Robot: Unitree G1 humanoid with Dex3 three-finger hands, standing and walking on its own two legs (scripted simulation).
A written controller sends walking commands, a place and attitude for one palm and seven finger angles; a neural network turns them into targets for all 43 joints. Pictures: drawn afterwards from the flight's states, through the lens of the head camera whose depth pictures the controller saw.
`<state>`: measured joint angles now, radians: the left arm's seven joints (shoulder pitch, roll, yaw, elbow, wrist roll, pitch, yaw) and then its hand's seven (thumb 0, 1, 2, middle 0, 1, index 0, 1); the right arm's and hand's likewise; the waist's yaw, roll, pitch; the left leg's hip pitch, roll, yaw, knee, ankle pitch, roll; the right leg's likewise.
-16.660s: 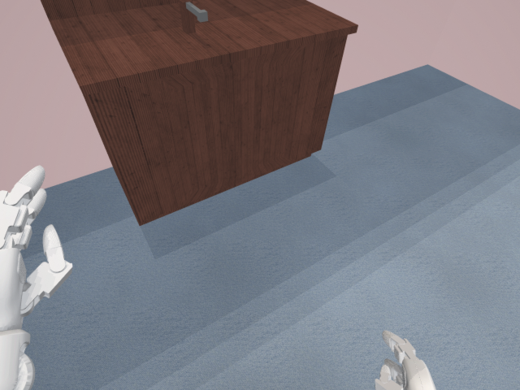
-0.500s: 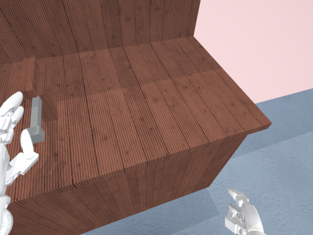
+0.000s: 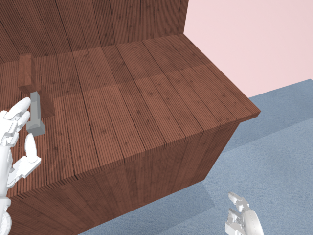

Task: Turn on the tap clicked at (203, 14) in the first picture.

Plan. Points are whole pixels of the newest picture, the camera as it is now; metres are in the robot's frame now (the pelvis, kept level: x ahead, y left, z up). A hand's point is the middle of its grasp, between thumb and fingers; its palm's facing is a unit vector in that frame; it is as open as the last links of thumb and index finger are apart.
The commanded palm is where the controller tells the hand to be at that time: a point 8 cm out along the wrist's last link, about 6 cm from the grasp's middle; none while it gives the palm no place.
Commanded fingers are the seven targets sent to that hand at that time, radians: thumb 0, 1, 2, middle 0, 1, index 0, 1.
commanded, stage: come to a stop and stand still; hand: left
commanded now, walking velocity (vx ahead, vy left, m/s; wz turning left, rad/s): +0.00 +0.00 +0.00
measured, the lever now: (36, 127) +0.31 +0.31 +0.11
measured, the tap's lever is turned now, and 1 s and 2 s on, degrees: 0 0 0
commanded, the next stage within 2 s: look again from close up in 1.32 s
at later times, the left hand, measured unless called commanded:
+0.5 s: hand (24, 150) +0.23 +0.26 +0.16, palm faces +0.38 -0.85 -0.37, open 7.5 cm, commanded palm +0.17 +0.29 +0.18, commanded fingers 0.00 0.90 0.90 -0.20 -0.30 -0.20 -0.30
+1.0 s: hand (28, 147) +0.23 +0.25 +0.18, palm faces +0.37 -0.85 -0.38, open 7.5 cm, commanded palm +0.16 +0.29 +0.18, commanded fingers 0.00 0.90 0.90 -0.20 -0.30 -0.20 -0.30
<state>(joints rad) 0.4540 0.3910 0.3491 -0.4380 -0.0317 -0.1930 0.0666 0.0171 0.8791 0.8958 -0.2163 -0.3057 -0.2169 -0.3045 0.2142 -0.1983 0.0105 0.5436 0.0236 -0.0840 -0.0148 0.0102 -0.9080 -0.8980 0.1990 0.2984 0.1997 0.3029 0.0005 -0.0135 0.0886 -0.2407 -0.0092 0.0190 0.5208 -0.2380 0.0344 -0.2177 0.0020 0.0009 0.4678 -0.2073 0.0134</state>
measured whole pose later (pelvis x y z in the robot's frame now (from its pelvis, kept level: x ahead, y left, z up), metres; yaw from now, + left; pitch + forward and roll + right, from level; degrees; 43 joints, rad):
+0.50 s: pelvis +0.01 +0.01 +0.00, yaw +1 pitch -2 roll -2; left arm 0.38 0.36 0.34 -0.44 -0.01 -0.22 0.08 0.02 0.88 0.90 -0.21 -0.30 -0.21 -0.30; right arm 0.20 -0.18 0.04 0.57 0.01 -0.12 0.00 0.01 -0.91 -0.90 0.20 0.30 0.20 0.30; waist 0.03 -0.03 0.06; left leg -0.22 -0.03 0.01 0.49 -0.23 0.05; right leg -0.18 -0.01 -0.01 0.40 -0.19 0.03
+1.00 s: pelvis +0.00 +0.01 +0.00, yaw +0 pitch -2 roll -1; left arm 0.39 0.36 0.36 -0.43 -0.04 -0.25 0.09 0.02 0.89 0.90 -0.20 -0.30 -0.20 -0.30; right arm 0.20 -0.20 0.00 0.55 0.02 -0.15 0.02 0.01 -0.91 -0.90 0.20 0.30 0.20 0.30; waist 0.01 0.01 0.06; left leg -0.23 -0.03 0.02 0.50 -0.23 0.05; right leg -0.21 -0.01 0.00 0.45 -0.20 0.03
